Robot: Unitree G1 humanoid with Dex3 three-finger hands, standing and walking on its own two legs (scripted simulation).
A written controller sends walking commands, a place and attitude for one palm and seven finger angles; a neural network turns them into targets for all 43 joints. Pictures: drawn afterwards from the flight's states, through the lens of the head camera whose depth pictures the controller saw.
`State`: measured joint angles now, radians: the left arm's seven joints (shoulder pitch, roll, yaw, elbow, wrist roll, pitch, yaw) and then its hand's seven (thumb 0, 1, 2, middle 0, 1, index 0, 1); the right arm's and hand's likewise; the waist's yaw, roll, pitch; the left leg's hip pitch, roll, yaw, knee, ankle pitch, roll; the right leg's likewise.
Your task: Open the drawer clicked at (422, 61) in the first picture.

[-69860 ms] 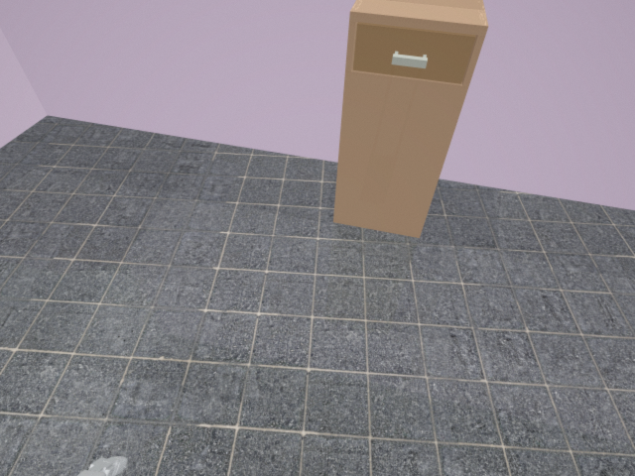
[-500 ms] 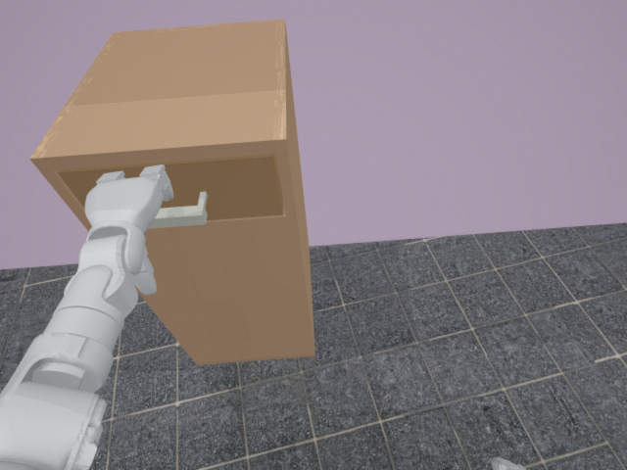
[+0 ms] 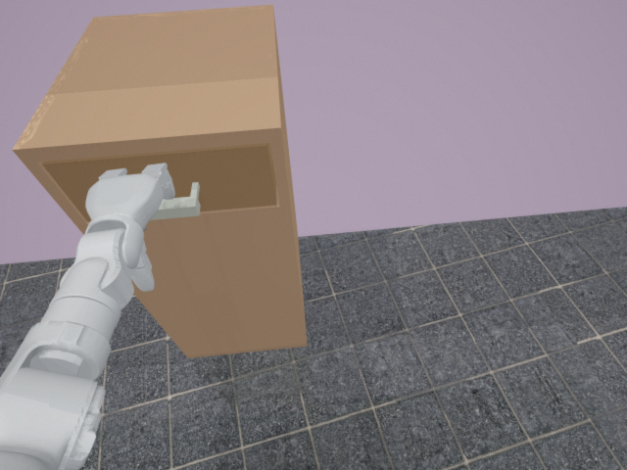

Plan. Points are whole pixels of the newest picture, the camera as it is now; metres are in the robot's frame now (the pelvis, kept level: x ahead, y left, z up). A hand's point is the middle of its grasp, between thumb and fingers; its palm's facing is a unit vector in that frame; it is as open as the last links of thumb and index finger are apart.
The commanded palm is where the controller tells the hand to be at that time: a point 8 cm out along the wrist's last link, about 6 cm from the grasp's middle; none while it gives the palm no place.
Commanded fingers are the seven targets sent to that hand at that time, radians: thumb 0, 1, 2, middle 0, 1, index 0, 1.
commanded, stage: re-aim the fingers above the handle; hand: left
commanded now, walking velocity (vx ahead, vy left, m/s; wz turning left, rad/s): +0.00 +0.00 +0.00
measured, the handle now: (168, 199) +0.52 +0.25 +0.02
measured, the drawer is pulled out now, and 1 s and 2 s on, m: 0.00 0.00 0.00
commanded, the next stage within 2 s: lower the fingers behind the handle in 1.20 s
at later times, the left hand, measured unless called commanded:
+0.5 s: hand (152, 235) +0.42 +0.24 +0.05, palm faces -0.22 -0.03 -0.98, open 13.9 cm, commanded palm +0.43 +0.24 +0.13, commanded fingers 0.00 -0.50 0.30 -0.30 -1.20 -0.30 -1.20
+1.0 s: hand (127, 229) +0.42 +0.27 +0.06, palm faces -0.21 -0.01 -0.98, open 13.9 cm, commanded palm +0.42 +0.25 +0.13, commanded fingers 0.00 -0.50 0.30 -0.30 -1.20 -0.30 -1.20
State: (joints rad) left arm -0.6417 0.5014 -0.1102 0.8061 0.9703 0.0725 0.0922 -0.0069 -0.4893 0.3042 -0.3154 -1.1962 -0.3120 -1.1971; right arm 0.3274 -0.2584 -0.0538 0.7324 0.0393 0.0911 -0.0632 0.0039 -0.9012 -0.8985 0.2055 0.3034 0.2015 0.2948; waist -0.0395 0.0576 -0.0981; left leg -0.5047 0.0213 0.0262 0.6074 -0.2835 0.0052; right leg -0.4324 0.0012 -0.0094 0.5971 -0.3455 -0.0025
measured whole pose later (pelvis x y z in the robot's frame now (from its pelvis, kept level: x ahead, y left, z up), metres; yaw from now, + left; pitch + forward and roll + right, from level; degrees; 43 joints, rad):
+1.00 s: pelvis +0.00 +0.00 +0.00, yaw -1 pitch +11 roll +0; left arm -0.65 0.58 -0.04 0.87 1.01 0.01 0.01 0.00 -0.49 0.30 -0.33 -1.21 -0.31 -1.21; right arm 0.30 -0.25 -0.02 0.67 0.04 0.11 -0.09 0.00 -0.90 -0.90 0.21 0.30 0.20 0.30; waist -0.05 0.04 -0.10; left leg -0.49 0.03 0.04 0.59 -0.28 0.00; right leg -0.43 0.01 0.00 0.58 -0.34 -0.01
